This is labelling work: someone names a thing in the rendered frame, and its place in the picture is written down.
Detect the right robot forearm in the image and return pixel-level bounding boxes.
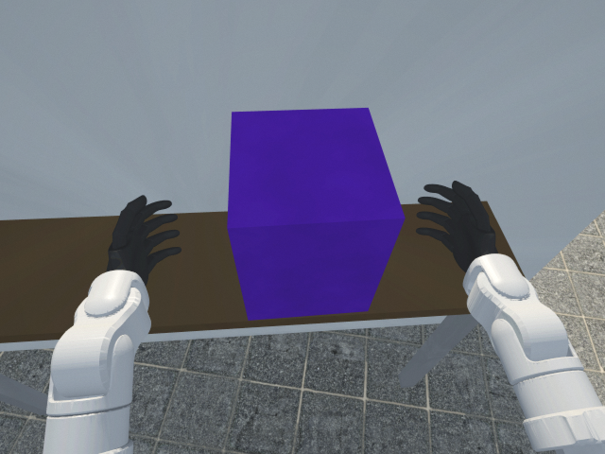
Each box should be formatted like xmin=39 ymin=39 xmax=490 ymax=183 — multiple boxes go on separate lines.
xmin=463 ymin=253 xmax=605 ymax=454

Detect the table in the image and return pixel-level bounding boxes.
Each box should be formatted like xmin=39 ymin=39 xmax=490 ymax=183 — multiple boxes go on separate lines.
xmin=0 ymin=201 xmax=526 ymax=415

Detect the carton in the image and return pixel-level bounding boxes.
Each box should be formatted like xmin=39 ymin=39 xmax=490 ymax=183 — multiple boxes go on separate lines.
xmin=227 ymin=108 xmax=405 ymax=321

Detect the left robot forearm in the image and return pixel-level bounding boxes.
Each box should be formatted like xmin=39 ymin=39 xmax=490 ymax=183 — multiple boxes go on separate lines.
xmin=43 ymin=270 xmax=151 ymax=454

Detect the robot left hand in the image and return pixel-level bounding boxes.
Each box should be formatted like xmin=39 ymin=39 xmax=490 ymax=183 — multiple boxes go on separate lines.
xmin=106 ymin=195 xmax=182 ymax=286

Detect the robot right hand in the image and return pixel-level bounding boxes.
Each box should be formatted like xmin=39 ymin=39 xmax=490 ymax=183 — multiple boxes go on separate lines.
xmin=416 ymin=181 xmax=498 ymax=272

